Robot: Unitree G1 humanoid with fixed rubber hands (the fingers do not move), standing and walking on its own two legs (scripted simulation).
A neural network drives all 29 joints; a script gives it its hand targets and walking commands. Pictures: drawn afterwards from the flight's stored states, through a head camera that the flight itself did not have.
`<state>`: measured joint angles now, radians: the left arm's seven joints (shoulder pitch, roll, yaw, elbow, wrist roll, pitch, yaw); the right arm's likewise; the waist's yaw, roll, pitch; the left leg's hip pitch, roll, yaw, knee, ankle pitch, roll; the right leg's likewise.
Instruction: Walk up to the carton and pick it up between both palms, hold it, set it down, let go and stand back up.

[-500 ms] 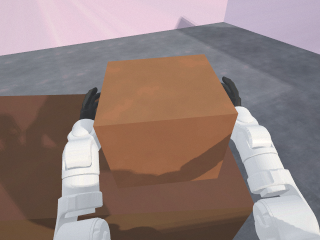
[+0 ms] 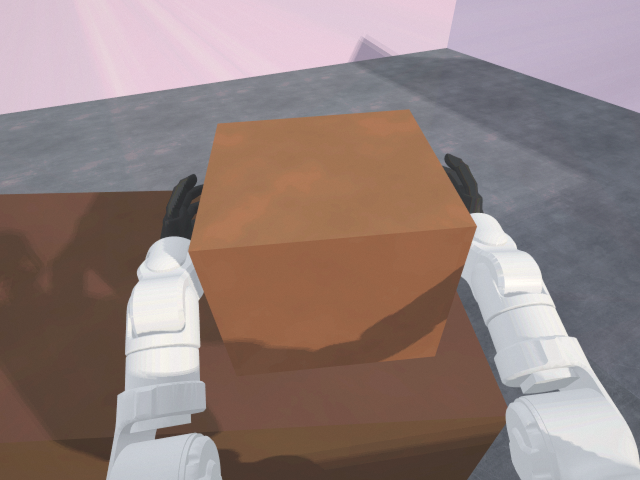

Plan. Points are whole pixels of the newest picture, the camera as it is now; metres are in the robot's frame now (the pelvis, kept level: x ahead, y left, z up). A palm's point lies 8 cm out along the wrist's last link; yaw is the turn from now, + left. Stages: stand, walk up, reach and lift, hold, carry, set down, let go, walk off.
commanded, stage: hold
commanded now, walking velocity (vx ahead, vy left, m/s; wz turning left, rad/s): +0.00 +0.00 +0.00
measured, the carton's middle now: (325, 239) +0.38 +0.00 +0.16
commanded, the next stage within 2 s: none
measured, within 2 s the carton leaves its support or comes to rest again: neither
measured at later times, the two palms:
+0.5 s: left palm (178, 242) +0.36 +0.17 +0.18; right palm (459, 218) +0.37 -0.17 +0.19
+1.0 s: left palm (179, 241) +0.36 +0.17 +0.18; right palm (460, 218) +0.37 -0.17 +0.19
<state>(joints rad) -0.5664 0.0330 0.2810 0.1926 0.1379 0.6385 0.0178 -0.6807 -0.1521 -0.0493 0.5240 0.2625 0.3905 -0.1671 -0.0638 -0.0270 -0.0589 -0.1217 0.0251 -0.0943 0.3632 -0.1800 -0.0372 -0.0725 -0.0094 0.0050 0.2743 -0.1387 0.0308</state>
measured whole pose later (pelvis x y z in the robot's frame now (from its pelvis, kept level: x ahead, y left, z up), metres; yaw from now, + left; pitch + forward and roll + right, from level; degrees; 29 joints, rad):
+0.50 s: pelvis +0.00 +0.00 +0.00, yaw +0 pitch -3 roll -1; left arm -0.56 0.03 0.28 0.17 0.14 0.65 0.02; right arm -0.67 -0.15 -0.05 0.50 0.27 0.40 -0.17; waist -0.06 -0.03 -0.06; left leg -0.13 0.02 -0.09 0.37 -0.18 -0.04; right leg -0.08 -0.01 0.00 0.28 -0.14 0.03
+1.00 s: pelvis +0.00 +0.00 +0.00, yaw +0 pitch -3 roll -1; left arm -0.57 0.04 0.28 0.19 0.13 0.64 0.01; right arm -0.68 -0.15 -0.05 0.52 0.26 0.40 -0.17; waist -0.06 -0.02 -0.05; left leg -0.12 0.02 -0.10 0.36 -0.18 -0.04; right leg -0.08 -0.01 0.00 0.28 -0.14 0.03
